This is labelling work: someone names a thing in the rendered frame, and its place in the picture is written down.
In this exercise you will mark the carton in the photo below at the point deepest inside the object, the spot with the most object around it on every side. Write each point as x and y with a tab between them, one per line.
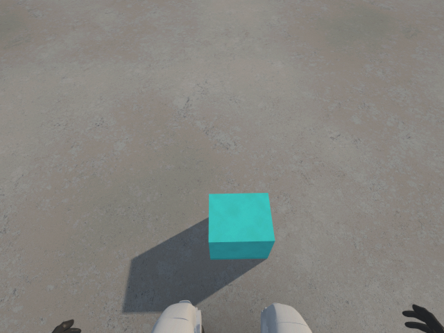
240	226

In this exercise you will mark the robot thigh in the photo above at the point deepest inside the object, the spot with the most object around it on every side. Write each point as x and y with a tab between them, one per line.
179	318
279	318

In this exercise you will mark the right robot thigh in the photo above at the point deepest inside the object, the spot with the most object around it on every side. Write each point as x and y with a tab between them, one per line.
279	318

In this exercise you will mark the left robot hand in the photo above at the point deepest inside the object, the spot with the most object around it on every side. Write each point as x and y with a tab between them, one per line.
64	327

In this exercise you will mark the right robot hand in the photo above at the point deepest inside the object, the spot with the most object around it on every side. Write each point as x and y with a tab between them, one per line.
432	324

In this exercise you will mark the left robot thigh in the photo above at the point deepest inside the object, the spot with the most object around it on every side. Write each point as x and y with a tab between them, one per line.
179	318

